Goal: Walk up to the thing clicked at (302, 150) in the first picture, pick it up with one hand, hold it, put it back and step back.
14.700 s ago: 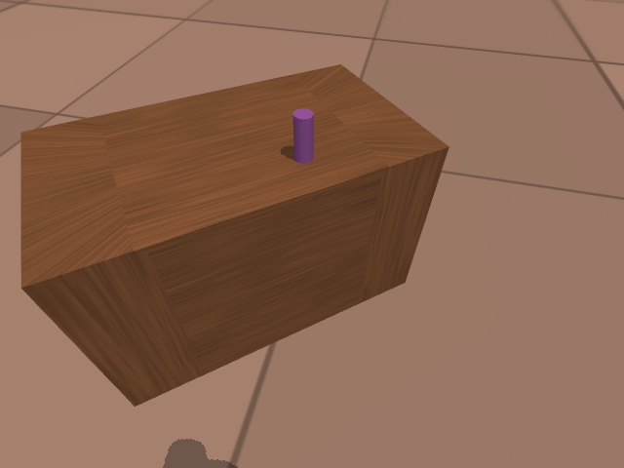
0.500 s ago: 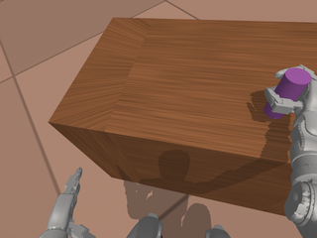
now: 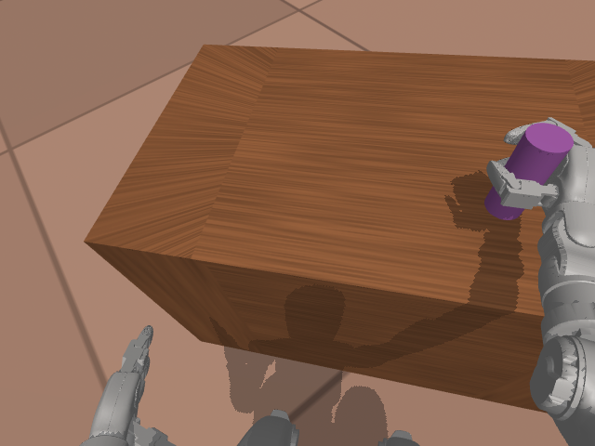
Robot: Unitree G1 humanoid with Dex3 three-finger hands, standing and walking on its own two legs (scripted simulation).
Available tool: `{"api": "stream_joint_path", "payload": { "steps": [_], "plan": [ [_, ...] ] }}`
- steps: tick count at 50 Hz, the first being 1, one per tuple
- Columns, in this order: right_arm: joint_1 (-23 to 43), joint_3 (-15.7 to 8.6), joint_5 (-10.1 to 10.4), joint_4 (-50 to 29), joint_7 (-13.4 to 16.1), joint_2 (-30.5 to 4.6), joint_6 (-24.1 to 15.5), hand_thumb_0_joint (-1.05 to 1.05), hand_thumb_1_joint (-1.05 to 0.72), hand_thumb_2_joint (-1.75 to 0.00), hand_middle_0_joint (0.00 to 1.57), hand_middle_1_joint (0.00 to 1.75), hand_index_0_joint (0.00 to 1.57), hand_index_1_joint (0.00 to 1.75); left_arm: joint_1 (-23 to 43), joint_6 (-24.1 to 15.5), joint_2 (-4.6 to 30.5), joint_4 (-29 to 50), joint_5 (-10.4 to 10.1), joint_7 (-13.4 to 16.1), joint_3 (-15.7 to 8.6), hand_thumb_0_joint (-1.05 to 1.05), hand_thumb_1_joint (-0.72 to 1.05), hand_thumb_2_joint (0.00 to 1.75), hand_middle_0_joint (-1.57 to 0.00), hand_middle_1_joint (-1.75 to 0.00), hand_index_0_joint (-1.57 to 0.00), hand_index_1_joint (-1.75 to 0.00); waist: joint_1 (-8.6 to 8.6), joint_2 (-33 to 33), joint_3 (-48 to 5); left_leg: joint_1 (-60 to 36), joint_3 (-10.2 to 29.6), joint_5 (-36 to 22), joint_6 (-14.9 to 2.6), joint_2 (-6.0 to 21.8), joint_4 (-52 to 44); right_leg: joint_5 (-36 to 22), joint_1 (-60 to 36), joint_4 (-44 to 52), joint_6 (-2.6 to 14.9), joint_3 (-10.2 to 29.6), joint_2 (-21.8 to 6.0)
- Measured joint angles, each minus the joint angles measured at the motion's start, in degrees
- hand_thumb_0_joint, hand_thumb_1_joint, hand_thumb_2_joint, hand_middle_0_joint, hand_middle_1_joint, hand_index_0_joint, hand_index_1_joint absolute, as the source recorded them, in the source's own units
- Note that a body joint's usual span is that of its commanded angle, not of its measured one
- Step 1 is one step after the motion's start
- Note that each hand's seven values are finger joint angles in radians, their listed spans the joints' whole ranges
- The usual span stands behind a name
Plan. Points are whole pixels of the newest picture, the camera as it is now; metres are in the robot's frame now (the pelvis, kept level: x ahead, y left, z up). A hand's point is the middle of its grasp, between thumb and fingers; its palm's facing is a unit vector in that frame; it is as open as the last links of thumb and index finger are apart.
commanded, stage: settle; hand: right
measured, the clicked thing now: (523, 175) +0.49 -0.21 +0.07
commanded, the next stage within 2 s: lift in 0.10 s
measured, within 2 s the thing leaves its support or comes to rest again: neither
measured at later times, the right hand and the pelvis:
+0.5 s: hand (525, 165) +0.47 -0.19 +0.11, palm faces +0.13 +0.99 +0.00, open 7.0 cm; pelvis +0.00 +0.00 +0.02, yaw +0 degrees
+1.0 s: hand (554, 168) +0.40 -0.17 +0.18, palm faces +0.13 +0.99 -0.01, open 7.0 cm; pelvis +0.01 +0.01 +0.04, yaw -1 degrees
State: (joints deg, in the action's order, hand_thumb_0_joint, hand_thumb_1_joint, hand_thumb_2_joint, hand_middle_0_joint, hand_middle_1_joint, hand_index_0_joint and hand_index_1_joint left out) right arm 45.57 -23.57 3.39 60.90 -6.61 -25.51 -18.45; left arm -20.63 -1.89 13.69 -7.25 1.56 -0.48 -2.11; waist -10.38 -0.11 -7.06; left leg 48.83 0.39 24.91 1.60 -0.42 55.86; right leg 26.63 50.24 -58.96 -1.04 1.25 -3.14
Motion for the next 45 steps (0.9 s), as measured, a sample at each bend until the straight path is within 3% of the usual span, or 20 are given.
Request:
{"api": "stream_joint_path", "payload": {
  "steps": [10, 19, 30, 45],
  "plan": [
    [-0.6, -0.5, 0.2, -1.5, 0.4, 1.0, 1.4, 0.0, 0.05, -1.14, 0.89, 1.14, 0.89, 1.14, 0.3, 0.3, 0.2, -1.5, -0.4, 0.3, -0.2, -0.01, -0.53, 0.05, -0.07, -0.05, -0.06, -0.05, 0.53, 0.4, 0.3, -2.1, 0.3, -0.7, 0.08, 0.1, -1.7, -0.7, -2.3, 1.9, 0.12, -0.4, 0.1],
    [-1.2, 1.1, 1.1, -1.7, 0.2, 1.8, 2.1, 0.0, 0.05, -1.14, 0.89, 1.14, 0.89, 1.14, -0.2, -0.6, -0.3, -2.3, -0.8, 0.5, 0.3, -0.01, -0.52, 0.04, -0.06, -0.05, -0.06, -0.05, 1.4, 0.0, 0.3, -4.0, 0.3, -1.3, -0.01, 0.2, -3.3, -1.4, -4.3, 3.7, 0.02, -0.4, 0.2],
    [-6.1, 3.7, 2.7, -9.8, 1.7, 5.5, 4.7, 0.0, 0.05, -1.14, 0.89, 1.14, 0.9, 1.14, -0.9, -0.1, -0.2, -5.0, -1.6, 1.2, -0.8, -0.01, -0.52, 0.04, -0.06, -0.05, -0.06, -0.05, 3.99, 0.9, 0.4, -9.6, 0.6, -2.0, 0.06, 0.6, -6.7, -2.4, -10.2, 7.7, 0.12, -0.9, 0.5],
    [-16.1, 8.7, 5.2, -27.4, 3.2, 10.4, 13.3, 0.0, 0.06, -1.15, 0.9, 1.13, 0.9, 1.13, 0.4, 0.3, -1.1, -10.5, -3.2, 2.6, -1.3, -0.01, -0.52, 0.04, -0.05, -0.05, -0.05, -0.05, 7.86, 1.7, 1.4, -20.0, 0.8, -3.5, -0.11, 1.4, -12.3, -4.9, -21.3, 15.0, -0.07, -1.4, 1.3]
  ]
}}
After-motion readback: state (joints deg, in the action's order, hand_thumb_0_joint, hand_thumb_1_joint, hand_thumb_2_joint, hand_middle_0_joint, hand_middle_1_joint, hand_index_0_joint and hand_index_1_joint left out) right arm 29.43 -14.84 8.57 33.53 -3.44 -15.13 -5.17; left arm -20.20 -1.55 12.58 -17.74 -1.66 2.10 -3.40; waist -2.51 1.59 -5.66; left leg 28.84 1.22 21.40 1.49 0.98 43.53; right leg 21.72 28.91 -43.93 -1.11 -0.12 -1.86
